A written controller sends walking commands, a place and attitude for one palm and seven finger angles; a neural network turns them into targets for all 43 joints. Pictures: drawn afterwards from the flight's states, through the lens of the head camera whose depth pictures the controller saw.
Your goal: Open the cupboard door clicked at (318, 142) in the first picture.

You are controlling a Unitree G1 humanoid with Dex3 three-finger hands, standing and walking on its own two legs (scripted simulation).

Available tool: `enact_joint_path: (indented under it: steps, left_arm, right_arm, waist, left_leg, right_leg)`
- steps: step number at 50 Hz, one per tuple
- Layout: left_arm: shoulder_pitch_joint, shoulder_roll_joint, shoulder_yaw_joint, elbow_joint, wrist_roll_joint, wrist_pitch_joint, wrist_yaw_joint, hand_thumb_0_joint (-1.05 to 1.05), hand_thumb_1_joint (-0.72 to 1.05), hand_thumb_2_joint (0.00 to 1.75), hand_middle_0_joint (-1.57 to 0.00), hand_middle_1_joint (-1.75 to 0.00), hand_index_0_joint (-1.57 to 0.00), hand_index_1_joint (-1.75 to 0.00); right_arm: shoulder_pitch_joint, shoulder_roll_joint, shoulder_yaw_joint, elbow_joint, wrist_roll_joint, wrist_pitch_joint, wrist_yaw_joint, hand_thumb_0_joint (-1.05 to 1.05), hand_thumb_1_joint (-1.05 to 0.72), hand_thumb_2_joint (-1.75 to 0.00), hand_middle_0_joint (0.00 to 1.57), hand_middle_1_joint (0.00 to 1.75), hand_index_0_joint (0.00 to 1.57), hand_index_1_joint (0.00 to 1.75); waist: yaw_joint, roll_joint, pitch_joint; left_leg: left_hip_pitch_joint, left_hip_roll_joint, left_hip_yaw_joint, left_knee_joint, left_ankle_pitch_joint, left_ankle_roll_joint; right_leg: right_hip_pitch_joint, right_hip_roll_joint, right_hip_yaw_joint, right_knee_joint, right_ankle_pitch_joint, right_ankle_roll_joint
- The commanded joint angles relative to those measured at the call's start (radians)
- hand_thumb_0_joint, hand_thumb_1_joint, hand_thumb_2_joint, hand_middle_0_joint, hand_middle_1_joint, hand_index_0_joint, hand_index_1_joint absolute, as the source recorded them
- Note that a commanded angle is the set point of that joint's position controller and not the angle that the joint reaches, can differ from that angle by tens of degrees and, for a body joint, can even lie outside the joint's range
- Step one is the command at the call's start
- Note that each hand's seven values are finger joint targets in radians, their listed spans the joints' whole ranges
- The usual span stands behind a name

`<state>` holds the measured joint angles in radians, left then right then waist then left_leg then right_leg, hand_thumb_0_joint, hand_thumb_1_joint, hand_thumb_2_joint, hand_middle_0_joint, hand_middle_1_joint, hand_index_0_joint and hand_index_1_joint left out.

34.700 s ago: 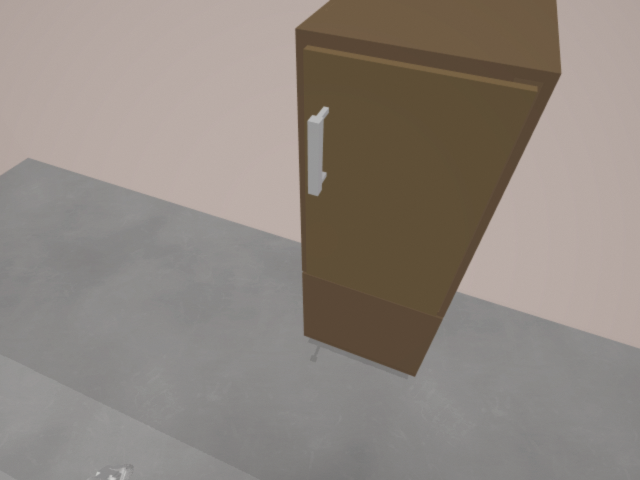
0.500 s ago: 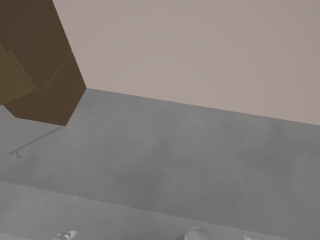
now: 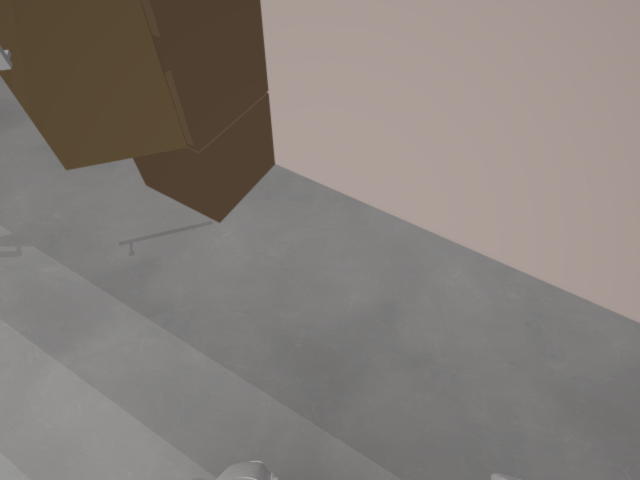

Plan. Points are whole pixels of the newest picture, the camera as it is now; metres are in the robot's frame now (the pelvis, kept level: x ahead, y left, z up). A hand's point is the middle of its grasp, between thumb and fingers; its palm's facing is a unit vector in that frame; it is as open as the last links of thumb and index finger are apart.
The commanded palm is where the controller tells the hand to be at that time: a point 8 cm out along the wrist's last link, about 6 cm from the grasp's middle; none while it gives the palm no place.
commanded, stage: turn to face it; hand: left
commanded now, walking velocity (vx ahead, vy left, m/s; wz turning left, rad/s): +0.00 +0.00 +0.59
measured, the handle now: out of the picture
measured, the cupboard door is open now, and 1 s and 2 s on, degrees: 48 48 48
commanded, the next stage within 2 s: take the last steps up to it in 0.56 s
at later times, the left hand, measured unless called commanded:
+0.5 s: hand out of the picture +0.07 +0.19 -0.15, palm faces +0.22 -0.93 -0.29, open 7.4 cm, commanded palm none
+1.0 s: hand out of the picture -0.02 +0.20 -0.17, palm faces +0.43 -0.88 -0.20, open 7.4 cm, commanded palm none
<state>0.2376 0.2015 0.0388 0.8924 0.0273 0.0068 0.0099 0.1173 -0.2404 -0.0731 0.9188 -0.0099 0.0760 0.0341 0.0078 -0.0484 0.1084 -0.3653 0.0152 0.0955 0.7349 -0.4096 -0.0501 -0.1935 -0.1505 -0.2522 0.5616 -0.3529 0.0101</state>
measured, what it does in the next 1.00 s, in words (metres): steps on the spot, turning left: left foot, then right foot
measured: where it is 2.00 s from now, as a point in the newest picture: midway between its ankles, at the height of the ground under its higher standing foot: (251, 413)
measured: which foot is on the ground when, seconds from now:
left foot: up 0.00-0.02, down 0.04-0.44, up 0.46-0.82, down 0.84-1.00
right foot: down 0.00-0.04, up 0.06-0.42, down 0.44-0.84, up 0.86-1.00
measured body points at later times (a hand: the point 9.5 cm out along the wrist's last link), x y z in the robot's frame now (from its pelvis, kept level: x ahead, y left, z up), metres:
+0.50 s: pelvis +0.01 -0.03 -0.01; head +0.06 -0.05 +0.44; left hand +0.05 +0.24 -0.13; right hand +0.13 -0.26 -0.17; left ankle -0.01 +0.10 -0.70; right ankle +0.03 -0.14 -0.74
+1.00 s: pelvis +0.04 +0.01 +0.00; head +0.05 +0.03 +0.45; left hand -0.05 +0.25 -0.16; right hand +0.18 -0.19 -0.14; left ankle -0.01 +0.07 -0.74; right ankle +0.07 -0.12 -0.66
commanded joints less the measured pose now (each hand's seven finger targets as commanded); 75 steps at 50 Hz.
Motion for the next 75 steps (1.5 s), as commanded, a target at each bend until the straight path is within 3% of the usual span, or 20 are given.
enact_joint_path:
  steps: [1,2,3,8,19,20,22,27,33,40,42,44,48,58,62,63,64,65,69,75]
  left_arm:
    - [0.009,0.192,0.068,-0.074,-0.016,-0.005,0.005,0.0,0.9,0.9,-0.2,-0.3,-0.2,-0.3]
    - [-0.031,0.114,0.046,-0.116,-0.023,0.001,-0.001,0.0,0.9,0.9,-0.2,-0.3,-0.2,-0.3]
    - [-0.093,0.134,0.042,-0.137,-0.012,0.015,0.007,0.0,0.9,0.9,-0.2,-0.3,-0.2,-0.3]
    - [-0.055,0.13,0.052,-0.074,-0.007,0.028,-0.003,0.0,0.9,0.9,-0.2,-0.3,-0.2,-0.3]
    - [0.012,0.105,0.04,-0.049,-0.018,0.01,0.003,0.0,0.9,0.9,-0.2,-0.3,-0.2,-0.3]
    - [0.057,0.133,0.047,-0.038,-0.015,0.001,0.007,0.0,0.9,0.9,-0.2,-0.3,-0.2,-0.3]
    - [0.088,0.273,0.072,-0.035,0.004,-0.014,0.018,0.0,0.9,0.9,-0.2,-0.3,-0.2,-0.3]
    - [-0.022,0.149,0.038,-0.054,-0.008,-0.022,0.023,0.0,0.9,0.9,-0.2,-0.3,-0.2,-0.3]
    - [0.079,0.169,0.047,0.002,0.001,-0.027,0.024,0.0,0.9,0.9,-0.2,-0.3,-0.2,-0.3]
    - [0.053,0.191,0.067,0.039,-0.004,-0.028,-0.001,0.0,0.9,0.9,-0.2,-0.3,-0.2,-0.3]
    - [-0.003,0.092,0.048,-0.012,-0.018,-0.02,-0.02,0.0,0.9,0.9,-0.2,-0.3,-0.2,-0.3]
    - [-0.125,0.101,0.04,-0.047,-0.002,-0.019,-0.018,0.0,0.9,0.9,-0.2,-0.3,-0.2,-0.3]
    - [-0.06,0.086,0.037,0.017,0.002,-0.017,-0.035,0.0,0.9,0.9,-0.2,-0.3,-0.2,-0.3]
    - [-0.165,0.046,0.018,-0.008,-0.002,-0.024,-0.033,0.0,0.9,0.9,-0.2,-0.3,-0.2,-0.3]
    - [-0.027,0.067,0.034,0.033,0.0,-0.04,-0.03,0.0,0.9,0.9,-0.2,-0.3,-0.2,-0.3]
    - [0.106,0.118,0.05,0.071,0.002,-0.052,-0.025,0.0,0.9,0.9,-0.2,-0.3,-0.2,-0.3]
    - [0.254,0.218,0.076,0.113,0.006,-0.061,-0.015,0.0,0.9,0.9,-0.2,-0.3,-0.2,-0.3]
    - [0.285,0.246,0.081,0.117,-0.006,-0.055,-0.006,0.0,0.9,0.9,-0.2,-0.3,-0.2,-0.3]
    - [0.072,0.076,0.037,0.077,-0.011,-0.067,0.005,0.0,0.9,0.9,-0.2,-0.3,-0.2,-0.3]
    - [0.124,0.073,0.039,0.125,-0.005,-0.096,-0.003,0.0,0.9,0.9,-0.2,-0.3,-0.2,-0.3]
  right_arm:
    - [0.109,-0.15,-0.031,-0.067,-0.008,-0.053,-0.01,0.0,-0.9,-0.9,0.2,0.3,0.2,0.3]
    - [0.184,-0.267,-0.062,-0.057,-0.015,-0.058,-0.02,0.0,-0.9,-0.9,0.2,0.3,0.2,0.3]
    - [0.23,-0.288,-0.062,-0.033,-0.01,-0.051,-0.032,0.0,-0.9,-0.9,0.2,0.3,0.2,0.3]
    - [0.053,-0.178,-0.022,-0.084,-0.014,-0.068,-0.055,0.0,-0.9,-0.9,0.2,0.3,0.2,0.3]
    - [0.033,-0.171,-0.028,-0.068,-0.013,-0.054,-0.048,0.0,-0.9,-0.9,0.2,0.3,0.2,0.3]
    - [0.018,-0.148,-0.026,-0.071,-0.005,-0.054,-0.045,0.0,-0.9,-0.9,0.2,0.3,0.2,0.3]
    - [0.006,-0.058,-0.011,-0.107,0.003,-0.053,-0.037,0.0,-0.9,-0.9,0.2,0.3,0.2,0.3]
    - [0.034,-0.061,-0.015,-0.031,-0.004,-0.026,-0.025,0.0,-0.9,-0.9,0.2,0.3,0.2,0.3]
    - [-0.021,-0.007,0.007,-0.018,0.003,-0.038,-0.024,0.0,-0.9,-0.9,0.2,0.3,0.2,0.3]
    - [0.073,-0.039,0.01,0.011,-0.008,-0.071,-0.02,0.0,-0.9,-0.9,0.2,0.3,0.2,0.3]
    - [0.248,-0.197,-0.027,0.044,-0.027,-0.084,-0.034,0.0,-0.9,-0.9,0.2,0.3,0.2,0.3]
    - [0.286,-0.179,-0.013,0.06,-0.02,-0.079,-0.047,0.0,-0.9,-0.9,0.2,0.3,0.2,0.3]
    - [0.187,-0.098,0.015,0.031,-0.014,-0.116,-0.057,0.0,-0.9,-0.9,0.2,0.3,0.2,0.3]
    - [0.305,-0.076,0.022,0.115,-0.017,-0.127,-0.051,0.0,-0.9,-0.9,0.2,0.3,0.2,0.3]
    - [0.288,-0.063,0.028,0.133,-0.013,-0.128,-0.054,0.0,-0.9,-0.9,0.2,0.3,0.2,0.3]
    - [0.279,-0.049,0.029,0.127,-0.003,-0.134,-0.051,0.0,-0.9,-0.9,0.2,0.3,0.2,0.3]
    - [0.295,-0.016,0.029,0.102,0.007,-0.14,-0.043,0.0,-0.9,-0.9,0.2,0.3,0.2,0.3]
    - [0.262,-0.047,0.019,0.079,-0.002,-0.13,-0.04,0.0,-0.9,-0.9,0.2,0.3,0.2,0.3]
    - [0.186,0.014,0.016,0.101,-0.016,-0.095,-0.025,0.0,-0.9,-0.9,0.2,0.3,0.2,0.3]
    - [0.152,0.068,0.016,0.092,-0.015,-0.085,0.0,0.0,-0.9,-0.9,0.2,0.3,0.2,0.3]
  waist:
    - [-0.072,0.068,-0.225]
    - [-0.115,0.366,-0.234]
    - [-0.124,0.278,-0.249]
    - [-0.026,0.204,-0.155]
    - [0.013,0.193,-0.177]
    - [0.037,0.135,-0.187]
    - [0.057,-0.283,-0.155]
    - [-0.012,-0.166,-0.093]
    - [0.037,-0.12,-0.12]
    - [-0.012,-0.075,-0.093]
    - [-0.096,0.38,-0.136]
    - [-0.106,0.243,-0.077]
    - [-0.021,0.15,-0.035]
    - [-0.035,0.142,-0.001]
    - [0.039,0.067,-0.044]
    - [0.096,-0.01,-0.113]
    - [0.138,-0.233,-0.209]
    - [0.13,-0.222,-0.192]
    - [0.023,-0.084,0.011]
    - [0.017,-0.061,-0.032]
  left_leg:
    - [0.322,0.095,-0.132,-0.306,0.35,0.076]
    - [0.424,0.377,-0.526,-0.363,0.718,0.234]
    - [0.4,0.425,-0.535,-0.349,0.789,0.31]
    - [0.196,0.231,-0.354,-0.396,0.494,0.212]
    - [0.085,0.158,-0.355,-0.299,0.473,0.175]
    - [0.011,0.118,-0.331,-0.239,0.397,0.136]
    - [-0.214,-0.091,-0.114,0.17,-0.182,0.018]
    - [-0.194,-0.004,-0.131,0.438,-0.032,0.0]
    - [-0.092,-0.017,-0.046,0.106,-0.054,-0.005]
    - [0.212,-0.025,0.002,-0.286,0.085,0.04]
    - [0.477,0.304,-0.486,-0.46,0.047,0.221]
    - [0.368,0.346,-0.508,-0.526,0.003,0.318]
    - [0.258,0.231,-0.354,-0.554,0.135,0.255]
    - [0.248,0.198,-0.241,-0.538,0.302,0.263]
    - [0.139,0.132,-0.176,-0.35,0.344,0.202]
    - [0.021,0.066,-0.117,-0.163,0.322,0.159]
    - [-0.196,-0.05,-0.023,0.106,0.079,0.098]
    - [-0.274,-0.046,-0.065,0.35,-0.187,0.08]
    - [-0.233,0.09,-0.131,0.406,0.099,0.047]
    - [-0.196,0.085,-0.025,0.15,0.241,0.001]
  right_leg:
    - [-0.109,-0.14,0.05,0.212,0.364,0.015]
    - [-0.389,0.014,0.056,0.459,-0.287,0.091]
    - [-0.418,0.022,0.2,0.574,-0.334,0.07]
    - [-0.372,0.035,0.26,0.596,-0.067,0.067]
    - [-0.01,0.136,0.195,0.007,0.053,0.051]
    - [0.107,0.106,0.227,-0.127,0.146,0.044]
    - [0.161,-0.309,0.634,-0.291,0.339,-0.133]
    - [0.062,-0.153,0.323,-0.219,0.564,-0.135]
    - [0.159,-0.163,0.283,-0.181,0.678,-0.147]
    - [-0.048,-0.167,0.262,-0.136,0.124,-0.082]
    - [-0.421,0.06,0.058,0.316,-0.233,0.026]
    - [-0.524,0.039,0.21,0.563,-0.228,-0.003]
    - [-0.465,0.021,0.227,0.582,-0.008,0.003]
    - [-0.292,0.061,0.152,0.178,0.054,0.013]
    - [0.032,0.101,0.139,-0.036,0.134,-0.011]
    - [0.266,0.029,0.243,-0.098,0.119,-0.044]
    - [0.494,-0.243,0.591,-0.205,0.077,-0.148]
    - [0.439,-0.397,0.771,-0.332,0.046,-0.226]
    - [0.01,-0.242,0.432,-0.404,0.043,-0.142]
    - [0.057,-0.16,0.215,-0.4,0.307,-0.12]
